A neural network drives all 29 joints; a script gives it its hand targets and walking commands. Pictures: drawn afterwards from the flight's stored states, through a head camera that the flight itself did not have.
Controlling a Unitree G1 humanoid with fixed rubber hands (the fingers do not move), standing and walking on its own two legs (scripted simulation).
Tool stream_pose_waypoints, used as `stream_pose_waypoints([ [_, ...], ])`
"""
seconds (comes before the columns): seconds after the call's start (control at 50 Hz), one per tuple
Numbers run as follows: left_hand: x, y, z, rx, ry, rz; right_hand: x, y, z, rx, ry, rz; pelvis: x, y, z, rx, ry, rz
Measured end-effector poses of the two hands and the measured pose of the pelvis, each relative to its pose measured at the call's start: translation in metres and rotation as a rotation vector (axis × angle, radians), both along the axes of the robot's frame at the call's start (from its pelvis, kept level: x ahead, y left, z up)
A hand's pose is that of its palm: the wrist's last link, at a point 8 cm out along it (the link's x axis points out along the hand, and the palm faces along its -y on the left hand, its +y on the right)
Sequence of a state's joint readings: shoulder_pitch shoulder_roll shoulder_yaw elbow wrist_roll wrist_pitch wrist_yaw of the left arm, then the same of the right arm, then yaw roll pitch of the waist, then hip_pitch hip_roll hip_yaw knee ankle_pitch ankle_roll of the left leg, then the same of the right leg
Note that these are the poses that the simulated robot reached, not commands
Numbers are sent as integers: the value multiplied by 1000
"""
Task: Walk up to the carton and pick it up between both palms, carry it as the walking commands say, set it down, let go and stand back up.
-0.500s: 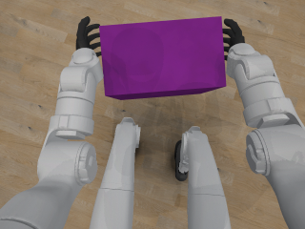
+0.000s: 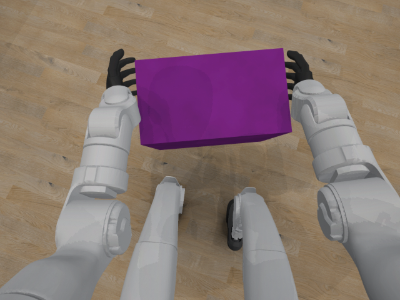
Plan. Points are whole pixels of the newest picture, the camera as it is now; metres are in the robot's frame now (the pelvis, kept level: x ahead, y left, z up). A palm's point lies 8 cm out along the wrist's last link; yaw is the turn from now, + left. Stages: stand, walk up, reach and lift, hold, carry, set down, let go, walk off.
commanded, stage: reach and lift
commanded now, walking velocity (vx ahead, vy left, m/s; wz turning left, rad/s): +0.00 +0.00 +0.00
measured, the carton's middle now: (209, 108) +0.46 +0.02 -0.10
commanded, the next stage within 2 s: none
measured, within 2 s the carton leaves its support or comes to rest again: neither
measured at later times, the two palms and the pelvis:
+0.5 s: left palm (105, 75) +0.43 +0.19 +0.07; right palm (326, 73) +0.46 -0.15 +0.06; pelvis +0.01 +0.00 +0.04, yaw +0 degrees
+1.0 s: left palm (78, 44) +0.43 +0.19 +0.15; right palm (363, 54) +0.44 -0.15 +0.14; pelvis +0.05 +0.00 +0.08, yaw +0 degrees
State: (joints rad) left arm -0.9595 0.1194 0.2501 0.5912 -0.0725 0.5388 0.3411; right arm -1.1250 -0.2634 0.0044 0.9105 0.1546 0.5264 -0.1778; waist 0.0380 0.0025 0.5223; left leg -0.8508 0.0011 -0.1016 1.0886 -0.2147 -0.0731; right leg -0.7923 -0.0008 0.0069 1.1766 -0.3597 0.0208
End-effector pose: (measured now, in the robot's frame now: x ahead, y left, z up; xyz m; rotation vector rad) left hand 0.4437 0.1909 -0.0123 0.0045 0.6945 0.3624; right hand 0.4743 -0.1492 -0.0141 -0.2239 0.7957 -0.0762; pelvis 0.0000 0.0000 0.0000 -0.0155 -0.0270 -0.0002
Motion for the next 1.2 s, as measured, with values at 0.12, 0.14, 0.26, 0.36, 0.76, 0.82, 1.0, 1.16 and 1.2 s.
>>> stream_pose_waypoints([
  [0.12, -4, -1, 19, 2, -9, 0, -5, -1, 18, 5, -9, -4, 0, 0, 12, 2, -25, 1],
  [0.14, -4, -2, 22, 3, -11, 0, -5, -1, 21, 6, -11, -6, 0, 0, 14, 2, -29, 1],
  [0.26, -7, -3, 41, 4, -18, -3, -9, -3, 38, 9, -19, -11, 1, -1, 25, 4, -57, 1],
  [0.36, -8, -5, 56, 5, -22, -5, -12, -5, 54, 11, -23, -14, 2, -1, 33, 5, -83, 1],
  [0.76, -19, -4, 111, 15, -41, -6, -20, -4, 114, 8, -47, -20, 11, -1, 58, 9, -151, 0],
  [0.82, -19, -5, 118, 10, -26, -16, -24, -4, 121, 4, -33, -32, 15, -1, 62, 8, -137, 0],
  [1.0, -18, -5, 160, 4, -12, -36, -34, -5, 157, 33, -16, -76, 51, -2, 77, 13, -54, -3],
  [1.16, -9, -6, 186, -10, -38, -42, -31, -9, 179, 82, -36, -91, 88, -2, 89, 13, 20, -5],
  [1.2, -6, -6, 182, -17, -30, -46, -29, -11, 177, 92, -26, -87, 93, 0, 91, 12, 31, -5],
])
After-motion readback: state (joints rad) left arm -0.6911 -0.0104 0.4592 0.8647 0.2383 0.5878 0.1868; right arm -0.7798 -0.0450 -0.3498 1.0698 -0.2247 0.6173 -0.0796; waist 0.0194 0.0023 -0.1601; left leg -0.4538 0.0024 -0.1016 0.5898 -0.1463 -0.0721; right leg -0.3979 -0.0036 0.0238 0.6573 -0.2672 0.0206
